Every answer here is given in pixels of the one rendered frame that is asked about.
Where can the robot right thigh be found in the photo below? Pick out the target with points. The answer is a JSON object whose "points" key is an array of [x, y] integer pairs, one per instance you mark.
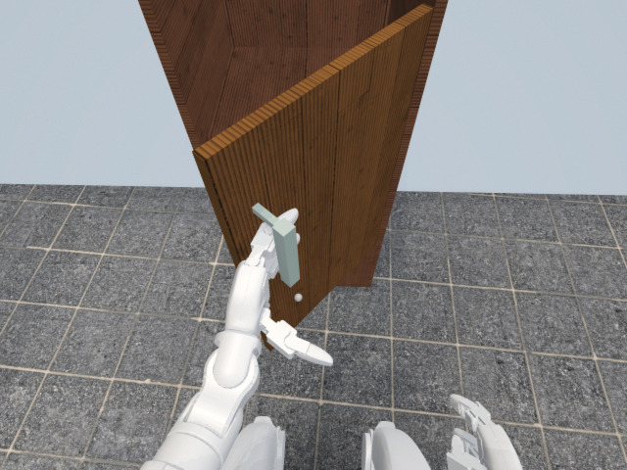
{"points": [[391, 449]]}

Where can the robot left forearm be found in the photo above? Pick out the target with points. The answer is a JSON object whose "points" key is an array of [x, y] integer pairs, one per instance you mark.
{"points": [[204, 433]]}

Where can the left robot hand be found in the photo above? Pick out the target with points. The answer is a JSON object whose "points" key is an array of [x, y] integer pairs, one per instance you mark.
{"points": [[250, 291]]}

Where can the left robot shin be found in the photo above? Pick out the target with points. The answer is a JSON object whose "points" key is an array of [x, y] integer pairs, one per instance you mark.
{"points": [[262, 419]]}

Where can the right robot hand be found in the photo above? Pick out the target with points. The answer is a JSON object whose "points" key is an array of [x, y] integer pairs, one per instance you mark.
{"points": [[492, 450]]}

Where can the handle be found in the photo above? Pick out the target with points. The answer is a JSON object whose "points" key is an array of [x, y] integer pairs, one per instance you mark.
{"points": [[285, 240]]}

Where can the cupboard door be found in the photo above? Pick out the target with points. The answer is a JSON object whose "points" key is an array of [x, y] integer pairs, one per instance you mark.
{"points": [[328, 147]]}

